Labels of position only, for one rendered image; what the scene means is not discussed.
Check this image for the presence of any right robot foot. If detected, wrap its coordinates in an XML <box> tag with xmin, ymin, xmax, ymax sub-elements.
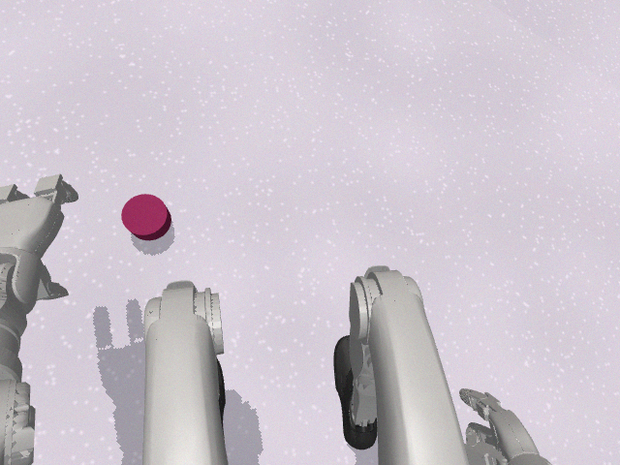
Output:
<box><xmin>333</xmin><ymin>335</ymin><xmax>377</xmax><ymax>450</ymax></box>

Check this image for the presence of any right robot hand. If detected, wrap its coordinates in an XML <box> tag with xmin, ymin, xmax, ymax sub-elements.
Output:
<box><xmin>459</xmin><ymin>388</ymin><xmax>540</xmax><ymax>465</ymax></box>

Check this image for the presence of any tin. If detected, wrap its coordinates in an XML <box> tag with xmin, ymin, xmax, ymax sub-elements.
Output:
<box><xmin>121</xmin><ymin>194</ymin><xmax>171</xmax><ymax>240</ymax></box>

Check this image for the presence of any left robot arm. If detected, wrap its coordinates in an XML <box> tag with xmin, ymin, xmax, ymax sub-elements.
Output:
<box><xmin>0</xmin><ymin>247</ymin><xmax>43</xmax><ymax>465</ymax></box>

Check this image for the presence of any left robot hand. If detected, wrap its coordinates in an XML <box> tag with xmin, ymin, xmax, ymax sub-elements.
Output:
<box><xmin>0</xmin><ymin>174</ymin><xmax>78</xmax><ymax>300</ymax></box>

